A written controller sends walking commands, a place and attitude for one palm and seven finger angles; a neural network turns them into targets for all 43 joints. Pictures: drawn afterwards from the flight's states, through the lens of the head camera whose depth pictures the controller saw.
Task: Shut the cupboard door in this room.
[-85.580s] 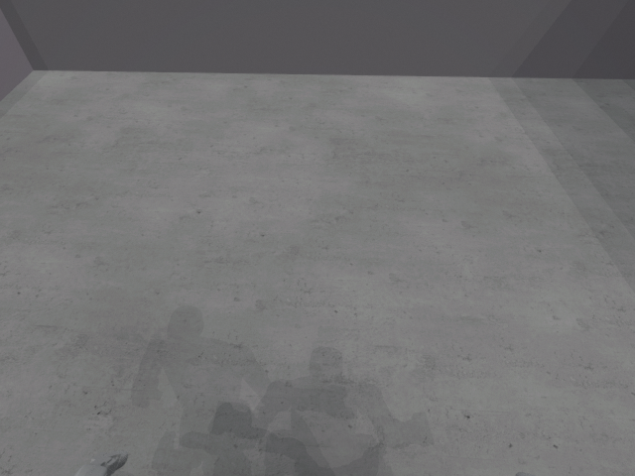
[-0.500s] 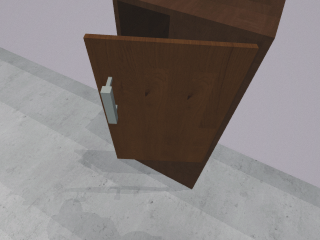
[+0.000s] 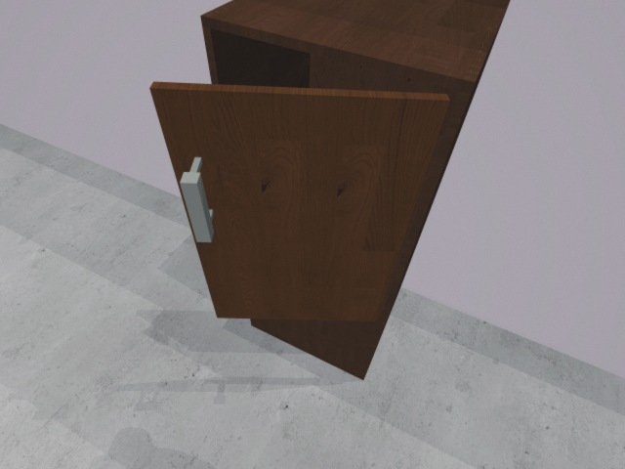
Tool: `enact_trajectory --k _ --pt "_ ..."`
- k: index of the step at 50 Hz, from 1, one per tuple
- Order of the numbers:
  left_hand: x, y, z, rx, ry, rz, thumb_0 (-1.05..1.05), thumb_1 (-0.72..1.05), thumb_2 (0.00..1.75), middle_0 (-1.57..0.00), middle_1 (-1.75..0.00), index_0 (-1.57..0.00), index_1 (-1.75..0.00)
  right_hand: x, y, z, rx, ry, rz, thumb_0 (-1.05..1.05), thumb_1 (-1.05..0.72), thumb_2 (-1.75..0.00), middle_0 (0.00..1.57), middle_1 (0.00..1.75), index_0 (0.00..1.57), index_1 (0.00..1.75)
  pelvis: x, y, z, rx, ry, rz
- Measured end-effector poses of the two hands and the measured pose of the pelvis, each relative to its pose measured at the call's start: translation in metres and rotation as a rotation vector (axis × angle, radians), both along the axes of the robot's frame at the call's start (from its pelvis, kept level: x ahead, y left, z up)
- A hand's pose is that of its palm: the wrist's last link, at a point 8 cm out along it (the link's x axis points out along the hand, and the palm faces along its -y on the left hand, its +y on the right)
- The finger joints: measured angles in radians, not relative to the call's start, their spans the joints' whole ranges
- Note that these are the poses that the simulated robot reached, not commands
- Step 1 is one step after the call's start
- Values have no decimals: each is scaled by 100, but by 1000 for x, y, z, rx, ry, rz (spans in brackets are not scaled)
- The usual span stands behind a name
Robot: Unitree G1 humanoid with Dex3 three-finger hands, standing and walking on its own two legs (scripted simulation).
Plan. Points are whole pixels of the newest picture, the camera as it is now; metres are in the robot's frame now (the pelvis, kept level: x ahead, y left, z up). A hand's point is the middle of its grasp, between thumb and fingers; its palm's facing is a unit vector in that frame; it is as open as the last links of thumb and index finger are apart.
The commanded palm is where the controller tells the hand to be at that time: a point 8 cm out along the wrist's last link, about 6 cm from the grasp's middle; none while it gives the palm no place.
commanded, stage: come to a stop and stand still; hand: left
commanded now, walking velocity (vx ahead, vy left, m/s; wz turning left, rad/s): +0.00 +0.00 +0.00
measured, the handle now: (201, 200) +0.48 +0.20 +0.06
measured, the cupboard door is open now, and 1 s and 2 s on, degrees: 26 26 26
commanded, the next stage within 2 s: look again from close up in 0.08 s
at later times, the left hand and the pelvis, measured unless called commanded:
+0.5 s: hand out of the picture +0.02 +0.20 -0.18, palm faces +0.02 -0.97 -0.22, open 7.4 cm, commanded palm none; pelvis +0.01 +0.02 -0.01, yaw +0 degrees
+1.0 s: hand (163, 369) +0.23 +0.20 +0.01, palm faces +0.21 -0.98 -0.07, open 7.0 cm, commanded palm +0.12 +0.25 -0.06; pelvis +0.01 +0.01 -0.04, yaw +4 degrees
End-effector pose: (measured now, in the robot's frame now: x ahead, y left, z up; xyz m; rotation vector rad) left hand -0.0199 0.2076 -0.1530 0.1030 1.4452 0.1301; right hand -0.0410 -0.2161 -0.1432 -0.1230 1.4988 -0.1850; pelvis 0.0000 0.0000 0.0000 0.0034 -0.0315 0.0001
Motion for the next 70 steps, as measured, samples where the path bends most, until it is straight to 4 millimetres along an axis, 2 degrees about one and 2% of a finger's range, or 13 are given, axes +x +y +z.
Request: enact_trajectory --k 7,13,25,39,41,46,50,54,57,60,64,67,70 --pt "-16 -9 -1 -21 46 13 1 91 89 -20 -29 -20 -30 -11 7 0 9 25 -13 0 -91 -90 20 29 20 30 0 0 0 -1 5 -1" --pt "-13 -4 -1 -2 15 -9 1 91 89 -20 -29 -20 -30 4 16 -9 35 -22 14 0 -91 -90 20 29 20 30 -3 7 -5 -20 20 8" --pt "31 39 3 76 -83 -26 1 91 89 -20 -29 -20 -30 48 24 -18 33 -128 61 2 -94 -90 20 29 20 30 10 24 -11 2 28 7" --pt "62 46 -2 64 -106 -45 0 91 89 -20 -29 -20 -30 88 13 -6 -23 -175 84 0 -92 -90 20 29 20 30 24 26 -9 -2 35 0" --pt "92 56 17 92 -293 52 1 91 89 -21 -30 -20 -30 100 8 0 -62 -291 86 0 -91 -89 20 29 20 30 19 24 -14 -6 29 13" --pt "185 58 123 170 -987 86 2 91 89 -23 -32 -22 -33 147 -4 13 -63 -630 121 1 -91 -90 20 29 20 30 19 19 -24 32 38 66" --pt "218 40 172 94 -1361 7 1 92 89 -27 -37 -26 -37 192 -12 16 -38 -818 158 1 -91 -90 20 29 20 30 13 14 -38 23 113 66" --pt "199 25 144 -42 -1438 -124 0 91 89 -33 -43 -32 -44 225 -21 26 -49 -917 211 1 -91 -90 20 29 20 30 1 -2 -56 36 185 35" --pt "163 27 101 -96 -1301 -107 0 91 89 -38 -49 -38 -49 242 -28 32 -78 -965 273 1 -91 -90 20 29 20 30 -7 -11 -70 28 211 42" --pt "127 43 84 -27 -1224 -23 1 90 89 -44 -55 -43 -55 254 -31 31 -101 -999 320 1 -91 -90 20 29 20 30 -12 -14 -81 5 227 57" --pt "115 60 114 115 -1395 -3 2 90 90 -51 -63 -50 -63 258 -24 18 -98 -1007 357 1 -91 -90 20 29 20 30 -17 -15 -91 -27 232 76" --pt "135 57 143 100 -1574 -88 2 91 90 -56 -69 -55 -69 250 -13 4 -73 -989 356 1 -91 -90 20 29 20 30 -22 -13 -95 -45 228 84" --pt "168 45 147 -30 -1576 -198 2 91 90 -61 -74 -61 -75 233 -3 -6 -42 -949 307 1 -91 -90 20 29 20 30 -25 -9 -94 -48 226 79"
